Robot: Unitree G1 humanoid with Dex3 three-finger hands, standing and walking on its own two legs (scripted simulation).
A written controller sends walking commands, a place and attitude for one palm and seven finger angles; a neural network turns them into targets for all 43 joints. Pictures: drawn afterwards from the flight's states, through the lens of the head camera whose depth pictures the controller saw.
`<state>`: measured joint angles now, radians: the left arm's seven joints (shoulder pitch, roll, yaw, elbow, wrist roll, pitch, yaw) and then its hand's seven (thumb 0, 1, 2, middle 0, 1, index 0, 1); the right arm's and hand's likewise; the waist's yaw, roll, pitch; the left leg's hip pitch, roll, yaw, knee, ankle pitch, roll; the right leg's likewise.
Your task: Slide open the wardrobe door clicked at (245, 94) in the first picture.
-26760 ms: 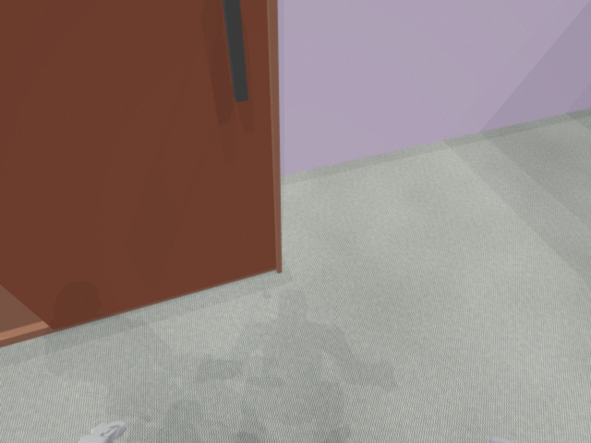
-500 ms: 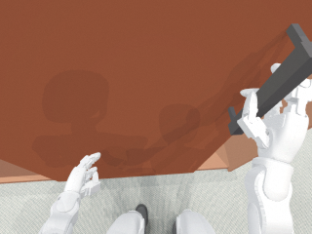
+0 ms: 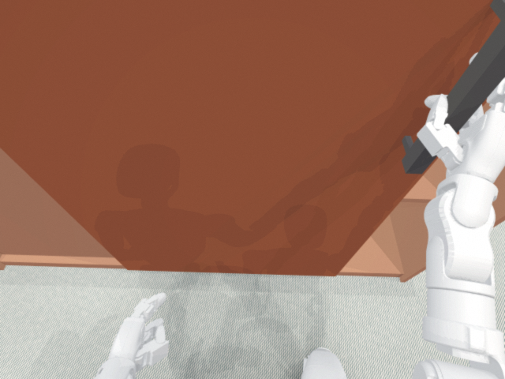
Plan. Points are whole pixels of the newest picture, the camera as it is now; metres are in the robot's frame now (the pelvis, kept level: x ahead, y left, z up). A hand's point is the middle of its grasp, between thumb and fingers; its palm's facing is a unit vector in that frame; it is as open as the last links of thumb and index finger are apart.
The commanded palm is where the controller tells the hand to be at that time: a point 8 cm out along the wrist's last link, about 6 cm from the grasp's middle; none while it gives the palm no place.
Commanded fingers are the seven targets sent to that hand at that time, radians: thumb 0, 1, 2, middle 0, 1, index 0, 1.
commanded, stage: step sideways, sliding the door along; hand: right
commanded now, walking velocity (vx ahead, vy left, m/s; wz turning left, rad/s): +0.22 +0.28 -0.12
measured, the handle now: (449, 99) +0.43 -0.27 +0.19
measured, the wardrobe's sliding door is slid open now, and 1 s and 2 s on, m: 0.27 0.30 0.30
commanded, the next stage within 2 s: stop walking and hold the door there in 0.28 s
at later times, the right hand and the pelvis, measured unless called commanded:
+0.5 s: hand (415, 126) +0.38 -0.21 +0.19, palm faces +0.36 +0.93 -0.11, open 7.6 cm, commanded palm +0.35 -0.23 +0.16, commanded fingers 0.00 -0.90 -0.90 0.45 1.40 0.45 1.40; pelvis +0.00 +0.07 +0.03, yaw -2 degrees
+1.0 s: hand (417, 120) +0.39 -0.21 +0.19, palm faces +0.49 +0.84 -0.23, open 7.2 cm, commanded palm +0.35 -0.25 +0.16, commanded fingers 0.00 -0.90 -0.90 0.45 1.40 0.45 1.40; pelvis -0.01 +0.09 +0.01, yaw +1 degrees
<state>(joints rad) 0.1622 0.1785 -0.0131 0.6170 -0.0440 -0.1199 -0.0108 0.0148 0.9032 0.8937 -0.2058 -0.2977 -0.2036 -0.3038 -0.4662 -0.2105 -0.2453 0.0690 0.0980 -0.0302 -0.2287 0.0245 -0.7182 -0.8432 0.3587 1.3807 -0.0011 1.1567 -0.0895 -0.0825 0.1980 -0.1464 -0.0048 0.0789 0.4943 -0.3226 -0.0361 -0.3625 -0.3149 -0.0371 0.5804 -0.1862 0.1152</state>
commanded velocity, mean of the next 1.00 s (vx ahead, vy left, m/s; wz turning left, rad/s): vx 0.04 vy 0.00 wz -0.01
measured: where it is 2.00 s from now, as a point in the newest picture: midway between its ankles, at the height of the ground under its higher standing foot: outside the picture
